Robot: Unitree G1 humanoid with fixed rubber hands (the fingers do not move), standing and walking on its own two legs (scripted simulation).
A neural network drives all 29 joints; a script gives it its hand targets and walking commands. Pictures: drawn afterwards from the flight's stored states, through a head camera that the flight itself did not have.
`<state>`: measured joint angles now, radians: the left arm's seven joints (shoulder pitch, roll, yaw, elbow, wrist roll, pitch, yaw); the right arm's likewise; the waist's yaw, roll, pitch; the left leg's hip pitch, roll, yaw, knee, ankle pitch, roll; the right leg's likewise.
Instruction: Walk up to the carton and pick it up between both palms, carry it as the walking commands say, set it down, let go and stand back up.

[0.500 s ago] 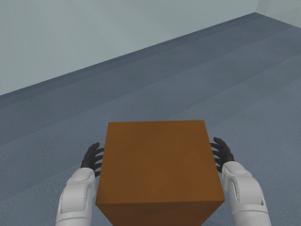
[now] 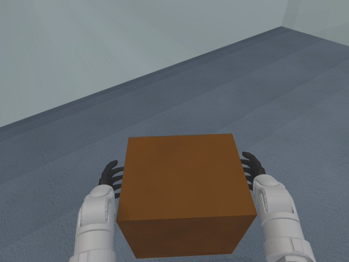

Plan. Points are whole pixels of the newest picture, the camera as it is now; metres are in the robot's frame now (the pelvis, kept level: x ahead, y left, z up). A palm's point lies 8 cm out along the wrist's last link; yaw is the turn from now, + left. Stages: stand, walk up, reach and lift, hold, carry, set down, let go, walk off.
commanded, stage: hold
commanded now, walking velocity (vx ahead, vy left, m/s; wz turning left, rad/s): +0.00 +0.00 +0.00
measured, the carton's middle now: (182, 198) +0.31 +0.02 -0.05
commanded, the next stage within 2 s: set down in 0.06 s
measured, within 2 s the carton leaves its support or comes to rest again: neither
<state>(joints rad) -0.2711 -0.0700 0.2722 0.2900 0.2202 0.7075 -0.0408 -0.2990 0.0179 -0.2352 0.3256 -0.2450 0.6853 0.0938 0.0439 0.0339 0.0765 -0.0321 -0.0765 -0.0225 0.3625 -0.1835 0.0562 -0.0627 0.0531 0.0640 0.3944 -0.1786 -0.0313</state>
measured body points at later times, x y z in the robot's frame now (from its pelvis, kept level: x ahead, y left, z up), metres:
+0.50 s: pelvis +0.03 -0.03 +0.00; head +0.04 -0.05 +0.45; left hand +0.31 +0.21 +0.01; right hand +0.35 -0.15 -0.01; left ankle +0.02 +0.08 -0.74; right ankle +0.03 -0.10 -0.74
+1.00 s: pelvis -0.01 +0.02 -0.03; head +0.13 +0.02 +0.40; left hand +0.32 +0.22 -0.08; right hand +0.36 -0.14 -0.10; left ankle +0.02 +0.09 -0.74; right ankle +0.03 -0.10 -0.74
